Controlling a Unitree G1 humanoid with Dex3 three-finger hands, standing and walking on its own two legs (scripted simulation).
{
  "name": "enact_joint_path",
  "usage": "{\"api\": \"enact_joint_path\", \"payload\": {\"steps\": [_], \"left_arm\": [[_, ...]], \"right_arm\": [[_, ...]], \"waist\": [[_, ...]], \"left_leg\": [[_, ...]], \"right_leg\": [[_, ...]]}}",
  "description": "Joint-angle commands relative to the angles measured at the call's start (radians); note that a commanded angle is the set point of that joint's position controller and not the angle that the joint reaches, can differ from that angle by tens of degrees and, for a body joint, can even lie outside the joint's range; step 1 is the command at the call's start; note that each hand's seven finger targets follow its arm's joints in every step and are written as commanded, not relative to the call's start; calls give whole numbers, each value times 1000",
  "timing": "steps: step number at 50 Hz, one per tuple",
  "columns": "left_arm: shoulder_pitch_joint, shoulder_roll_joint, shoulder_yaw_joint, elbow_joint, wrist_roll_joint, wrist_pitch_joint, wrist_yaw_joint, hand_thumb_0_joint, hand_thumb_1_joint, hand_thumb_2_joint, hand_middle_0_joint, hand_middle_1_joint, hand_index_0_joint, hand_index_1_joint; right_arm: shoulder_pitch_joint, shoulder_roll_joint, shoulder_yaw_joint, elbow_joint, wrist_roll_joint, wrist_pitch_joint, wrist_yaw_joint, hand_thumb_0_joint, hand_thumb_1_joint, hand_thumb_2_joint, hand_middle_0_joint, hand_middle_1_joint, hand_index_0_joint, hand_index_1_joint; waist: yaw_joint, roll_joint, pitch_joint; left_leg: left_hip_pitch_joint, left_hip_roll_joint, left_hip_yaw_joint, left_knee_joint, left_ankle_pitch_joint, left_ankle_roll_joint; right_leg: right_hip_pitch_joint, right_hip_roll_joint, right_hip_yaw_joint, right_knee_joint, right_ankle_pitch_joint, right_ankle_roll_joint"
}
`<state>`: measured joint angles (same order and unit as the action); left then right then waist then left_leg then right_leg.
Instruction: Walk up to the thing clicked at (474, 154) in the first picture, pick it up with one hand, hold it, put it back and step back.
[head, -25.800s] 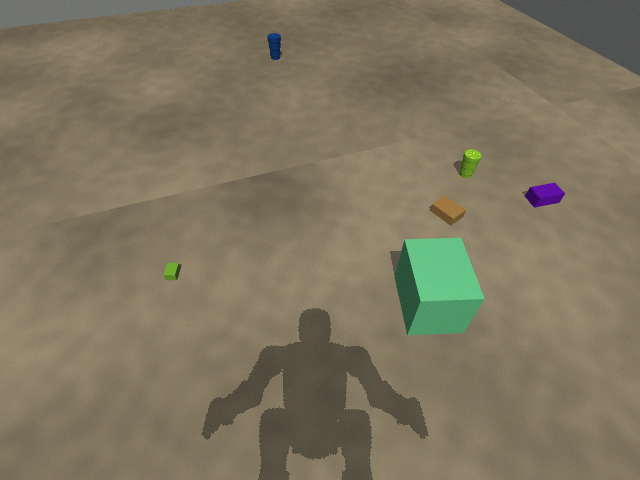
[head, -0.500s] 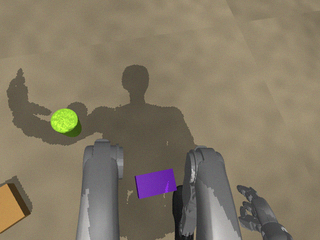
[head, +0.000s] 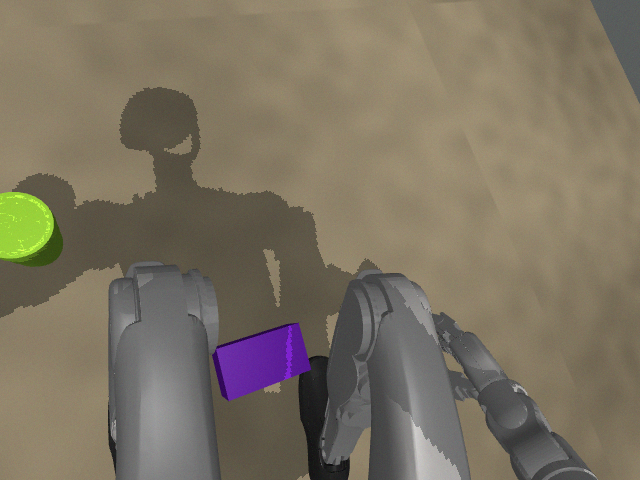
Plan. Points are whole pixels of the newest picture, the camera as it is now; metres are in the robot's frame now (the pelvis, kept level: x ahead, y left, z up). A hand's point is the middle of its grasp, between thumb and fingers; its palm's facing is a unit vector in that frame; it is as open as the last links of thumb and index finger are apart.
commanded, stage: approach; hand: left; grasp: from the side
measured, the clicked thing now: (27, 236) +0.37 +0.33 -0.24
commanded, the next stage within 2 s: close in in 0.14 s
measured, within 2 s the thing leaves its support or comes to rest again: leaves its support in 2.00 s
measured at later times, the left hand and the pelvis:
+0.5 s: hand (1, 252) +0.35 +0.35 -0.23, palm faces +0.30 -0.95 +0.07, open 17.4 cm; pelvis -0.01 +0.03 -0.03, yaw -6 degrees
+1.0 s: hand (25, 246) +0.36 +0.33 -0.22, palm faces +0.39 -0.92 +0.02, open 16.9 cm; pelvis -0.02 +0.03 -0.04, yaw -7 degrees
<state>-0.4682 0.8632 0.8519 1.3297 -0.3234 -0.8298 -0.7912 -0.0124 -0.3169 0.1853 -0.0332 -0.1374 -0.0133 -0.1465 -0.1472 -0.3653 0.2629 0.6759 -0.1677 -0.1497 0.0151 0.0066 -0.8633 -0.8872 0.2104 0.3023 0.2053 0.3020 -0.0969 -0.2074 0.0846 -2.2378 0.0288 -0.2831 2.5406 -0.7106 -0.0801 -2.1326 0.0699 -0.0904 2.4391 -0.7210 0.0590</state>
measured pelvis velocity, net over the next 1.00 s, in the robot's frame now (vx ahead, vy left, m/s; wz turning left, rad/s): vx -0.02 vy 0.03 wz -0.13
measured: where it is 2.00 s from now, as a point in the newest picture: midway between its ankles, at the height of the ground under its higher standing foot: (237, 457)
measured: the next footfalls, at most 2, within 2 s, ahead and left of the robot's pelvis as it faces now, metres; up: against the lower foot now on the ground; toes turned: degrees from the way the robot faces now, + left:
none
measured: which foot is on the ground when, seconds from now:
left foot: down 0.00-1.00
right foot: down 0.00-1.00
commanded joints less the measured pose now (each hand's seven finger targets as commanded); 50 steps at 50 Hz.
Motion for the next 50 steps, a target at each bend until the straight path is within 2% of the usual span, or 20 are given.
{"api": "enact_joint_path", "payload": {"steps": [1, 2, 5, 8, 11, 13, 16, 21, 22, 25, 28, 32, 34, 37, 39, 40, 43, 44, 48, 50], "left_arm": [[-81, 449, 58, -136, -35, -112, 11, 0, -334, 182, -32, -143, -9, -157], [-110, 468, 63, -123, -25, -119, 16, 0, -376, 167, -35, -149, -18, -158], [-92, 425, 28, -71, -4, -134, 37, 0, -423, 170, -30, -152, -13, -163], [-96, 326, -27, -17, -6, -153, 70, 0, -473, 153, -35, -156, -23, -162], [-135, 241, -91, 2, -11, -185, 103, 0, -524, 147, -29, -156, -24, -157], [-144, 254, -106, 3, 2, -211, 136, 0, -585, 94, -34, -134, -41, -125], [-144, 266, -107, 12, 27, -258, 208, 0, -589, 99, -39, -139, -48, -128], [-102, 290, -67, 21, 68, -330, 348, 0, -552, 105, -47, -128, -55, -118], [-97, 274, -70, 16, 78, -343, 369, 0, -537, 108, -46, -125, -53, -116], [-93, 310, -64, -40, 113, -374, 430, 0, -525, 103, -47, -121, -57, -108], [-114, 253, -106, -80, 131, -385, 471, 0, -537, 103, -47, -124, -59, -110], [-106, 107, -202, -34, 128, -375, 516, 0, -555, 113, -39, -132, -55, -116], [-128, 73, -243, -17, 128, -375, 539, 0, -557, 117, -37, -133, -54, -115], [-151, 80, -259, -25, 138, -391, 570, 0, -491, 122, -35, -131, -58, -107], [-149, 72, -258, 1, 143, -398, 594, 0, -455, 128, -36, -122, -56, -101], [-125, 80, -241, 11, 141, -403, 609, 0, -441, 147, -35, -124, -52, -106], [-107, 101, -213, 40, 150, -414, 651, 0, -407, 172, -30, -117, -42, -105], [-91, 122, -197, 34, 156, -419, 665, 0, -411, 172, -36, -118, -47, -107], [-72, 132, -184, 31, 172, -430, 703, 0, -356, 209, -54, -88, -43, -98], [-76, 165, -170, 6, 179, -441, 718, 0, -326, 224, -56, -92, -43, -103]], "right_arm": [[36, -309, -54, -57, -28, 10, -29, 0, -884, -898, 200, 301, 200, 301], [25, -315, -40, -55, -38, 16, -32, 0, -885, -897, 200, 300, 200, 300], [18, -325, -9, -60, -66, 33, -31, 0, -891, -898, 200, 300, 199, 300], [5, -337, 15, -68, -88, 47, -26, 0, -894, -897, 200, 300, 199, 300], [-23, -342, 36, -87, -102, 56, -18, 0, -890, -896, 199, 300, 199, 300], [-35, -345, 54, -92, -115, 63, -12, 0, -885, -893, 199, 300, 199, 300], [-62, -352, 76, -103, -132, 78, -2, 0, -887, -893, 199, 300, 199, 300], [-76, -365, 108, -126, -161, 100, 20, 0, -887, -894, 199, 300, 199, 300], [-77, -368, 109, -123, -169, 105, 24, 0, -887, -894, 199, 300, 199, 300], [-82, -375, 114, -129, -178, 118, 33, 0, -885, -893, 199, 300, 199, 300], [-77, -378, 107, -131, -187, 124, 40, 0, -886, -892, 199, 300, 199, 300], [-71, -366, 103, -132, -197, 126, 57, 0, -891, -895, 199, 300, 199, 300], [-76, -364, 101, -139, -198, 126, 64, 0, -893, -895, 199, 300, 199, 300], [-69, -369, 100, -133, -203, 125, 75, 0, -888, -894, 199, 300, 199, 300], [-74, -364, 104, -138, -210, 128, 83, 0, -885, -894, 199, 300, 199, 300], [-80, -362, 105, -147, -212, 127, 86, 0, -878, -893, 199, 300, 199, 300], [-87, -362, 112, -161, -216, 134, 96, 0, -875, -894, 199, 300, 199, 300], [-94, -365, 112, -170, -218, 135, 97, 0, -877, -894, 199, 300, 199, 300], [-98, -356, 122, -173, -225, 144, 101, 0, -866, -897, 199, 300, 199, 300], [-100, -362, 127, -179, -228, 148, 100, 0, -866, -897, 199, 300, 199, 300]], "waist": [[46, 482, -621], [39, 513, -618], [9, 531, -616], [-36, 529, -574], [-75, 494, -509], [-90, 474, -493], [-90, 458, -427], [-75, 505, -368], [-80, 532, -360], [-74, 601, -339], [-105, 640, -316], [-155, 534, -269], [-180, 469, -230], [-187, 435, -227], [-175, 421, -218], [-156, 408, -219], [-146, 414, -213], [-130, 432, -212], [-130, 457, -224], [-136, 491, -232]], "left_leg": [[494, 45, 163, -270, 189, 61], [507, 46, 157, -267, 198, 57], [572, 55, 121, -242, 296, 44], [609, 62, 83, -226, 362, 32], [570, 63, 60, -208, 318, 32], [530, 62, 51, -190, 277, 37], [476, 61, 37, -196, 213, 34], [476, 64, 18, -206, 181, 21], [493, 66, 14, -210, 187, 16], [509, 70, 7, -226, 165, 10], [518, 71, 1, -238, 115, 7], [465, 69, -25, -227, 70, 17], [422, 66, -37, -218, 28, 26], [420, 61, -54, -206, 29, 30], [415, 62, -65, -210, 38, 29], [407, 62, -63, -206, 31, 32], [397, 63, -61, -215, 11, 30], [401, 64, -58, -218, 16, 29], [398, 67, -33, -196, 45, 30], [411, 70, -30, -193, 65, 28]], "right_leg": [[274, 24, -113, -193, 183, -92], [274, 23, -117, -184, 190, -92], [268, 29, -147, -153, 252, -92], [240, 32, -181, -134, 285, -90], [225, 33, -205, -128, 267, -84], [256, 37, -214, -128, 259, -78], [252, 36, -226, -119, 219, -75], [251, 44, -249, -112, 193, -75], [255, 44, -253, -107, 196, -74], [240, 43, -260, -96, 184, -76], [224, 41, -267, -94, 179, -73], [206, 44, -276, -103, 171, -64], [186, 44, -279, -116, 151, -58], [190, 49, -281, -113, 168, -53], [185, 50, -283, -108, 164, -54], [191, 54, -279, -110, 158, -55], [201, 57, -284, -113, 136, -56], [206, 58, -281, -109, 140, -57], [237, 66, -278, -116, 161, -58], [251, 69, -281, -112, 177, -59]]}}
